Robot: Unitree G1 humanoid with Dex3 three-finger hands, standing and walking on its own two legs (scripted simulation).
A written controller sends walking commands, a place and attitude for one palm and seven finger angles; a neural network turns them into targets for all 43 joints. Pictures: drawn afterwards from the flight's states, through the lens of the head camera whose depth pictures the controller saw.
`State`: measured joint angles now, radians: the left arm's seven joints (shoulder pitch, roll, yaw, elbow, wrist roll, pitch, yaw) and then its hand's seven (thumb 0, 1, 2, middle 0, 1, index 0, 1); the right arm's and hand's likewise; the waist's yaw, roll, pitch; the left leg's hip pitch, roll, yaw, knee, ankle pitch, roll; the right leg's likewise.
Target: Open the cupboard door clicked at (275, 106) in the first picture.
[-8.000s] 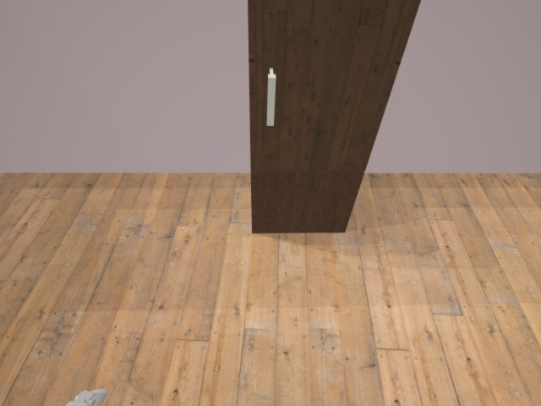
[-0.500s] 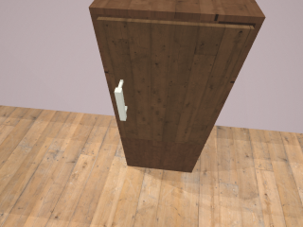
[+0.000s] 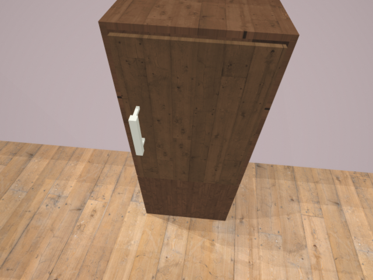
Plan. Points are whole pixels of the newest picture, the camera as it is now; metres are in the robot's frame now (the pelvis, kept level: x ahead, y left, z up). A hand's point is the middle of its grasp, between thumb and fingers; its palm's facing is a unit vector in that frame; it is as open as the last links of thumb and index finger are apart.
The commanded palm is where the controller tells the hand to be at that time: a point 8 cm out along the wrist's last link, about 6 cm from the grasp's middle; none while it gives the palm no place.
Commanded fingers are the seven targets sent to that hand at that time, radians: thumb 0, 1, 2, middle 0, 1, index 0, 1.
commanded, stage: look again from close up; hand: left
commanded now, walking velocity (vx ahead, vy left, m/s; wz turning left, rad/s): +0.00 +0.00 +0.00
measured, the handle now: (138, 131) +0.53 +0.18 -0.03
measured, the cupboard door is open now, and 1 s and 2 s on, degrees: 0 0 0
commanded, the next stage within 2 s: raise the hand with hooked fingers in 0.44 s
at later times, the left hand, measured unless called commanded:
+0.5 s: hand out of the picture -0.02 +0.21 -0.18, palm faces +0.04 -0.98 -0.20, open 7.4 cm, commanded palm none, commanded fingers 0.00 0.90 0.90 -0.20 -0.30 -0.20 -0.30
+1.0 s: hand out of the picture +0.12 +0.22 -0.09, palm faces +0.03 -1.00 +0.01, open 8.8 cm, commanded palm +0.12 +0.28 -0.06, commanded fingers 0.00 0.34 0.66 -0.24 -0.66 -0.24 -0.66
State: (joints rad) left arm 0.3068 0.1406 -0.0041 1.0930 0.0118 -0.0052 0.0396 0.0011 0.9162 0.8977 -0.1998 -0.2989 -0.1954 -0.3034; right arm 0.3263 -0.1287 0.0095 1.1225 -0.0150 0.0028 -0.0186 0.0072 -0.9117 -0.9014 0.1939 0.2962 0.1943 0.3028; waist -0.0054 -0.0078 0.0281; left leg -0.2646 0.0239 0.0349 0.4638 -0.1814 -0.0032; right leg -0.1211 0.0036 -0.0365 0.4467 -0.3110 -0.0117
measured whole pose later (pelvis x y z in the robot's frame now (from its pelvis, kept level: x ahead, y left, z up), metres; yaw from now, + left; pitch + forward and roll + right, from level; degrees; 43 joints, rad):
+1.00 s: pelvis -0.05 +0.00 -0.09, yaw +1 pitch +11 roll -2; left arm 0.48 0.26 0.24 0.18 -0.31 -0.44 -0.40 0.01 0.57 0.75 -0.23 -0.52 -0.22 -0.52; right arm 0.20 -0.25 -0.05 0.49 0.03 -0.23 -0.03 0.01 -0.91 -0.90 0.20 0.30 0.20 0.30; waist 0.00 -0.03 -0.13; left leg -0.93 0.04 -0.03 1.15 -0.41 0.00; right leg -0.77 0.03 -0.07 1.16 -0.58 -0.03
